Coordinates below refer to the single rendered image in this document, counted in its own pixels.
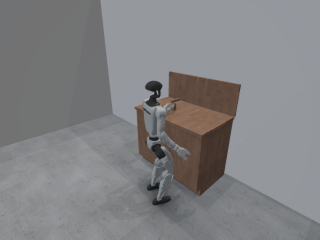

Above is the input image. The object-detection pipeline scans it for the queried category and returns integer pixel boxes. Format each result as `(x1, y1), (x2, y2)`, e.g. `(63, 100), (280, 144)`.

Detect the robot right forearm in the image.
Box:
(160, 132), (181, 153)

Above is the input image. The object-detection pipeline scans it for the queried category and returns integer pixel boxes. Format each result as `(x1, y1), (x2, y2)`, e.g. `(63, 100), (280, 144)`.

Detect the counter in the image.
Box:
(134, 71), (241, 196)

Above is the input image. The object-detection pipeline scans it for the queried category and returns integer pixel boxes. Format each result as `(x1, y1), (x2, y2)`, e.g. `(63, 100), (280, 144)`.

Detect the right robot hand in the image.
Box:
(177, 147), (192, 161)

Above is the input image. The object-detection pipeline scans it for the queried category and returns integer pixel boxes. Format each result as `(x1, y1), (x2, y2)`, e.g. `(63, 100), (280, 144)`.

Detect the left robot hand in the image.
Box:
(163, 103), (171, 112)

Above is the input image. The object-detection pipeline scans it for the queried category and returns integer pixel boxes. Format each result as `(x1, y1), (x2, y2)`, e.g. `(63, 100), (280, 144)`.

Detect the robot right thigh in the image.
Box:
(154, 145), (174, 179)

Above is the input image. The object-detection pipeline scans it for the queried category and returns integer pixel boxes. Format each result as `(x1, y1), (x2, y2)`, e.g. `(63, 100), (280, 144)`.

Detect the robot left shin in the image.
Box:
(151, 158), (164, 186)

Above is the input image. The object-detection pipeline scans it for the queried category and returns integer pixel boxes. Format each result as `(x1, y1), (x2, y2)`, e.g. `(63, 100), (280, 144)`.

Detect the right robot upper arm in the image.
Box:
(155, 107), (167, 139)

